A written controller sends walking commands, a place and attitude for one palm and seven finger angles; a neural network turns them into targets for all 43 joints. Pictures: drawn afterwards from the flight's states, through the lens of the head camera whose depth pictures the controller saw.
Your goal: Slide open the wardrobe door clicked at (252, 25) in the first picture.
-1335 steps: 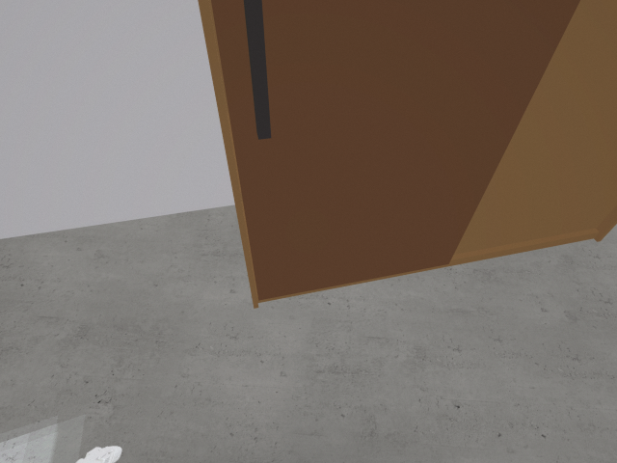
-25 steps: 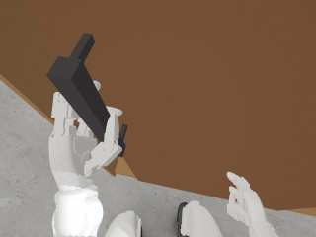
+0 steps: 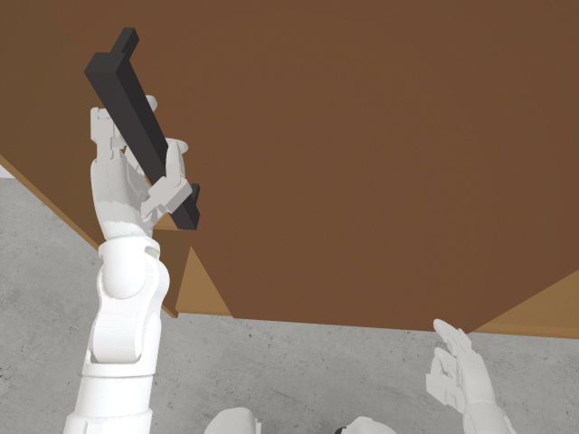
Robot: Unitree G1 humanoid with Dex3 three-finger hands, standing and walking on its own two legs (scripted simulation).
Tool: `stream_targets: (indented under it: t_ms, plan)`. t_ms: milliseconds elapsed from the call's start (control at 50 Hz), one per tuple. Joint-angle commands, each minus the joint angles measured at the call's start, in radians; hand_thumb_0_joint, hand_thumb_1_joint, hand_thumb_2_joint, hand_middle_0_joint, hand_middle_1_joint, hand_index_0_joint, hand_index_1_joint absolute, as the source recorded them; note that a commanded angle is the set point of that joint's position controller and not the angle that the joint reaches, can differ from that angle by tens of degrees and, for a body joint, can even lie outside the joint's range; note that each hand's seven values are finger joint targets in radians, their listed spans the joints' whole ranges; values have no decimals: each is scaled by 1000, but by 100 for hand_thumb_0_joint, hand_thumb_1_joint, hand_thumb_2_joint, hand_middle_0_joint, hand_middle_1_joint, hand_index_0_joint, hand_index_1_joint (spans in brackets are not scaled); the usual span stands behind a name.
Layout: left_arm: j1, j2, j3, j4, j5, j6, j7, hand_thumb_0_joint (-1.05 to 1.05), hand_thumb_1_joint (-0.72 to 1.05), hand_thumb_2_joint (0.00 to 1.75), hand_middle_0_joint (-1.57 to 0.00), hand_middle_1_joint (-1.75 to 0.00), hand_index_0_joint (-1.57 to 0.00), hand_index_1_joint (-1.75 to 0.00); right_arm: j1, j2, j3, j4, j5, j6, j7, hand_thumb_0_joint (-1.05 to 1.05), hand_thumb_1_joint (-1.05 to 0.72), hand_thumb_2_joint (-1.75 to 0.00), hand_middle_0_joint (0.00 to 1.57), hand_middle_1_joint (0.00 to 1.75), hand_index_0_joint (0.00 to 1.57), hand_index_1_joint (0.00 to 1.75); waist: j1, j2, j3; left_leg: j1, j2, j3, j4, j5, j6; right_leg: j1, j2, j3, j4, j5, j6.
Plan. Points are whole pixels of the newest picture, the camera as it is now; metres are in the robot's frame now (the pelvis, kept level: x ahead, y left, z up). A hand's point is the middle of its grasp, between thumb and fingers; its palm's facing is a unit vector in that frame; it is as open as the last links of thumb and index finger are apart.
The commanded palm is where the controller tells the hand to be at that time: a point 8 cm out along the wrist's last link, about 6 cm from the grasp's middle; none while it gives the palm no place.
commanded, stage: step sideways, sliding the door along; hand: left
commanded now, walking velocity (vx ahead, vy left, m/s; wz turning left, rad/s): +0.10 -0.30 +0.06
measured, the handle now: (164, 148) +0.39 +0.21 +0.15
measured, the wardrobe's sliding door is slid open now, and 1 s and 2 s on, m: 0.20 0.36 0.53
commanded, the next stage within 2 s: stop walking and hold the door there in 1.92 s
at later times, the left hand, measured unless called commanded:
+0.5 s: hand (246, 181) +0.35 +0.10 +0.16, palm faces +0.39 -0.92 -0.02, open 7.5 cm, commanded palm +0.32 +0.07 +0.16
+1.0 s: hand (329, 180) +0.36 +0.01 +0.16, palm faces +0.48 -0.88 -0.04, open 7.4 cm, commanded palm +0.32 -0.02 +0.16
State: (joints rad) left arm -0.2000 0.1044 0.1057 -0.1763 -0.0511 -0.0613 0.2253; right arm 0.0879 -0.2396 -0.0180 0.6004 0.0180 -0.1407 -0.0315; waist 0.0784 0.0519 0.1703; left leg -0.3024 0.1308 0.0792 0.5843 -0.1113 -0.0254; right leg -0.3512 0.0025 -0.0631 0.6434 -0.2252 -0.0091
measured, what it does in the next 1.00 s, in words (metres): steps to the right: right foot, then left foot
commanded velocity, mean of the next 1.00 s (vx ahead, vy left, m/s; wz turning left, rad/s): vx -0.03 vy -0.30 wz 0.00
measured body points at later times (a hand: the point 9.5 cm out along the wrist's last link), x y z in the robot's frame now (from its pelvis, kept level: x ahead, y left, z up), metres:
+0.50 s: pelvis -0.05 -0.12 -0.01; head +0.02 -0.11 +0.43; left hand +0.32 +0.15 +0.17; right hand +0.14 -0.34 -0.13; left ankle -0.02 +0.03 -0.73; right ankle -0.04 -0.26 -0.69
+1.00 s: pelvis -0.03 -0.25 +0.00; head +0.07 -0.24 +0.43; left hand +0.33 +0.05 +0.17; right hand +0.19 -0.47 -0.11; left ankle -0.03 -0.09 -0.73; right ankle -0.01 -0.39 -0.69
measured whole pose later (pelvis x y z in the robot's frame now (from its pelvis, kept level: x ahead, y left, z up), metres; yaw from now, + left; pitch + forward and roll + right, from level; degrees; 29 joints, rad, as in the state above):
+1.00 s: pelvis -0.03 -0.25 +0.00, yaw +4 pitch -1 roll -2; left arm -0.53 0.24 0.23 0.16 -0.10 -0.05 0.19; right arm 0.09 -0.25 -0.07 0.66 0.05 -0.10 -0.03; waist 0.11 0.06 0.26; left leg -0.26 0.20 0.09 0.60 -0.28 -0.07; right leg -0.42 -0.02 -0.05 0.93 -0.46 0.02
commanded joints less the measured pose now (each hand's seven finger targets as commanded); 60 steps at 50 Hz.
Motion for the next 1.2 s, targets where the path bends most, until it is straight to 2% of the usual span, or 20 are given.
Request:
stream_targets:
  t_ms: [0,120,200,240,280,320,380,420,440,580,700,740,780,820,860,880,900,920,980,1180]
  plan:
    - [-481,-16,-309,-316,23,-160,-167,0,90,90,-45,-140,-45,-140,-52,-135,-83,-172,12,-7,42,0,-90,-90,20,30,20,30,-110,80,-481,535,415,-332,-146,804,235,-249,-6,132,476,-335,16]
    - [-662,0,-285,-146,5,-125,-171,0,90,90,-45,-140,-45,-140,-46,-107,-61,-137,19,-8,33,0,-90,-90,20,30,20,30,-100,295,-433,268,272,-48,-172,304,132,23,-25,18,253,-154,38]
    - [-732,29,-256,-25,-8,-113,-152,0,90,90,-45,-140,-45,-140,-39,-98,-44,-127,41,5,18,0,-90,-90,20,30,20,30,-100,283,-422,128,213,-49,-107,20,92,210,25,-61,14,-87,47]
    - [-774,76,-233,0,1,-118,-145,0,90,90,-45,-140,-45,-140,-36,-65,-28,-113,52,-1,15,0,-90,-90,20,30,20,30,-92,106,-445,125,113,-13,83,-38,71,241,-61,3,-207,84,27]
    - [-790,206,-156,27,7,-113,-122,0,90,90,-45,-140,-45,-140,-52,-46,-16,-78,34,2,-3,0,-90,-90,20,30,20,30,-89,-223,-439,-112,-54,1,354,-466,-17,286,-332,284,-236,597,-117]
    - [-793,191,-144,-31,-6,-115,-118,0,90,90,-45,-140,-45,-140,-60,-63,-28,-50,25,1,-27,0,-90,-90,20,30,20,30,-68,-339,-471,-190,-75,-42,468,-551,-8,410,-316,281,-106,918,-182]
    - [-845,127,-190,-40,-19,-145,-115,0,90,90,-45,-140,-45,-140,-18,-63,-18,-24,17,12,-38,0,-90,-90,20,30,20,30,-134,-154,-502,156,-3,12,-97,-88,6,272,-218,72,131,764,-74]
    - [-842,61,-230,-52,-40,-159,-147,0,90,90,-45,-140,-45,-140,-17,-129,-61,-64,5,19,-13,0,-90,-90,20,30,20,30,-105,202,-610,600,475,-503,-139,838,220,-206,-39,90,446,-349,43]
    - [-880,36,-232,1,-23,-154,-168,0,90,90,-45,-140,-45,-140,-23,-140,-65,-69,19,22,29,0,-90,-90,20,30,20,30,-112,69,-584,537,457,-441,-152,532,231,-214,-51,153,530,-316,16]
    - [-897,88,-213,48,-18,-115,-176,0,90,90,-45,-140,-45,-140,-19,-132,-69,-90,26,27,27,0,-90,-90,20,30,20,30,-107,254,-456,365,290,-43,-149,455,134,-70,-46,-5,305,-141,50]
    - [-839,132,-176,81,-21,-130,-164,0,90,90,-45,-140,-45,-140,-12,-107,-51,-104,44,4,25,0,-90,-90,20,30,20,30,-107,305,-464,332,219,-10,-12,472,106,162,23,-77,-90,14,52]
    - [-840,196,-141,65,-3,-143,-159,0,90,90,-45,-140,-45,-140,-19,-67,-35,-104,56,-8,23,0,-90,-90,20,30,20,30,-100,86,-479,239,105,31,129,275,89,276,-84,-6,-247,430,31]
    - [-756,281,-76,108,3,-128,-137,0,90,90,-45,-140,-45,-140,-30,-56,-33,-71,48,-4,-4,0,-90,-90,20,30,20,30,-94,-190,-493,-65,-25,38,318,-352,-43,424,-302,196,-118,1136,-95]
    - [-752,278,-55,2,0,-135,-134,0,90,90,-45,-140,-45,-140,-42,-55,-36,-76,44,-11,-30,0,-90,-90,20,30,20,30,-71,-363,-535,-149,-55,-16,370,-530,-17,496,-318,199,-33,1280,-137]
    - [-780,223,-86,-70,-15,-154,-121,0,90,90,-45,-140,-45,-140,-23,-48,-17,-52,40,-18,-44,0,-90,-90,20,30,20,30,-108,-240,-549,7,3,3,9,-238,-11,456,-265,104,87,1177,-90]
    - [-784,218,-100,-112,-31,-164,-120,0,90,90,-45,-140,-45,-140,-13,-78,-33,-52,39,-13,-52,0,-90,-90,20,30,20,30,-131,-83,-566,325,114,-43,-130,393,30,204,-186,21,196,855,5]
    - [-735,157,-124,-130,-38,-163,-142,0,90,90,-45,-140,-45,-140,0,-139,-81,-80,19,-9,-35,0,-90,-90,20,30,20,30,-115,150,-624,653,380,-323,-85,1128,165,-151,-40,5,344,32,69]
    - [-767,123,-131,-93,-19,-165,-164,0,90,90,-45,-140,-45,-140,-6,-151,-80,-85,18,-3,18,0,-90,-90,20,30,20,30,-97,116,-636,693,441,-278,-75,1218,205,-194,-29,94,411,-398,35]
    - [-823,118,-148,-138,-2,-171,-161,0,90,90,-45,-140,-45,-140,-7,-121,-83,-92,23,-26,40,0,-90,-90,20,30,20,30,-103,353,-521,678,357,-138,-49,1013,183,-238,-45,68,315,-264,30]
    - [-690,205,-117,-55,-4,-146,-161,0,90,90,-45,-140,-45,-140,-21,-94,-43,-132,49,-48,29,0,-90,-90,20,30,20,30,-89,217,-446,353,182,68,78,518,92,235,-4,-54,-184,327,47]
